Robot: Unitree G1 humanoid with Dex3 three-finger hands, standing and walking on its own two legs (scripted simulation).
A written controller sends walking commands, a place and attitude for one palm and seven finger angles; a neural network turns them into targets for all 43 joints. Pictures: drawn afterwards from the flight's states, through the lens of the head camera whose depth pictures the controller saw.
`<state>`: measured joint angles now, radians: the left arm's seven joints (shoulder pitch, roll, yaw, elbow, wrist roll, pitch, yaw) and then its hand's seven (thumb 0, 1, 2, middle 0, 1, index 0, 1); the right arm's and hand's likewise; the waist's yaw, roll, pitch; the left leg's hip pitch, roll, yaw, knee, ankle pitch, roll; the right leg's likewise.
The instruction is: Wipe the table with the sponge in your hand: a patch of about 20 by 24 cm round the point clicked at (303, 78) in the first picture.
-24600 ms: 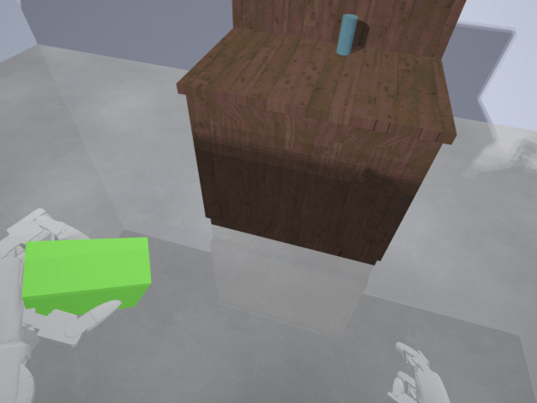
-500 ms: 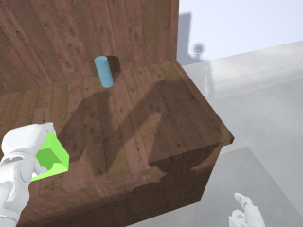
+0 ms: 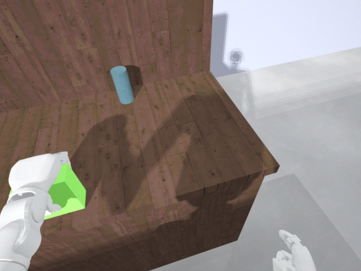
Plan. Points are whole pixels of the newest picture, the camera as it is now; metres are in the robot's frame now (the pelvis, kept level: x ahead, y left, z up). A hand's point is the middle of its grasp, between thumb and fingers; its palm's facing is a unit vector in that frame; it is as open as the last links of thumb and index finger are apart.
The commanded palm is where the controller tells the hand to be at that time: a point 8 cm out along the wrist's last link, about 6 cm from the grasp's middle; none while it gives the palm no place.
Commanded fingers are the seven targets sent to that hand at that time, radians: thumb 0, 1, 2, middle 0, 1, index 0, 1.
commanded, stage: lower the sponge onto the table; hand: left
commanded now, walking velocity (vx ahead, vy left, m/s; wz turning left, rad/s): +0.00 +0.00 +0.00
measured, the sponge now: (55, 197) +0.24 +0.34 +0.02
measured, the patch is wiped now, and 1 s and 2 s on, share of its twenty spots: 0.05 0.20 0.45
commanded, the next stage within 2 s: wipe forward along the first lane in 0.16 s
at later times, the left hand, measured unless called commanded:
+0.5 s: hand (52, 179) +0.26 +0.34 +0.06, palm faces -0.10 -0.01 -1.00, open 9.7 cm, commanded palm +0.26 +0.34 +0.10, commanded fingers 0.00 0.10 1.30 -1.20 -1.60 -1.20 -1.60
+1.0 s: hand (53, 160) +0.31 +0.37 +0.06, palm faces -0.15 +0.01 -0.99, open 9.8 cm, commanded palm +0.31 +0.37 +0.09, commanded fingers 0.00 0.10 1.30 -1.20 -1.60 -1.20 -1.60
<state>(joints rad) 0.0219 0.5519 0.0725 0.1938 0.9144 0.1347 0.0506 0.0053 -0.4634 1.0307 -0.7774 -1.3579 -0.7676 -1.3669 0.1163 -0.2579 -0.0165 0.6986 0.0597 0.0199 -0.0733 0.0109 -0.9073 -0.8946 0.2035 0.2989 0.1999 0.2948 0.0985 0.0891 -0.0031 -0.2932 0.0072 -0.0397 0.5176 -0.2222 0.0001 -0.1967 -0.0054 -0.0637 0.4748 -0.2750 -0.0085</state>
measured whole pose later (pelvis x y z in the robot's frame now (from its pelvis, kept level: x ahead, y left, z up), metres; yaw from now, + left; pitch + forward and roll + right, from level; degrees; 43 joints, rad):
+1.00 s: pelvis -0.02 -0.02 -0.02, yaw +0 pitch +7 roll -1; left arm -0.44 0.71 0.15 0.83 0.99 -0.04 0.07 0.03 -0.53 1.10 -0.81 -1.32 -0.80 -1.35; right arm 0.26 -0.30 -0.04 0.74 0.08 0.06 -0.07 0.01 -0.91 -0.89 0.20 0.30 0.20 0.29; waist 0.02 0.08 -0.06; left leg -0.56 0.04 -0.07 0.67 -0.25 0.01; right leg -0.47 0.03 -0.08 0.64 -0.31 -0.04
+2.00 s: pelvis +0.01 +0.02 -0.02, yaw -2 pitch +15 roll -3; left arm -0.73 0.83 0.16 1.08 1.08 -0.07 0.06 0.03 -0.54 1.11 -0.82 -1.32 -0.80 -1.36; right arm 0.30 -0.29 -0.02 0.72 0.07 0.11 -0.03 0.00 -0.91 -0.89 0.21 0.30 0.20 0.29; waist -0.03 0.05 -0.10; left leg -0.70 0.02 -0.04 0.74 -0.31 0.02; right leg -0.58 0.01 -0.05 0.64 -0.33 0.01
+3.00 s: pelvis +0.03 +0.01 -0.01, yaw -2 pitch +10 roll -2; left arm -0.59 0.60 0.02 0.85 1.00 0.15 0.11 0.00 -0.49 1.11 -0.74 -1.41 -0.73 -1.45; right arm 0.25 -0.29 -0.03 0.73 0.08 0.14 -0.02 0.01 -0.91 -0.89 0.20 0.30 0.20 0.29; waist -0.01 0.06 -0.10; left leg -0.49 0.01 -0.03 0.60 -0.29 0.01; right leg -0.38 0.00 -0.04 0.51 -0.31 0.01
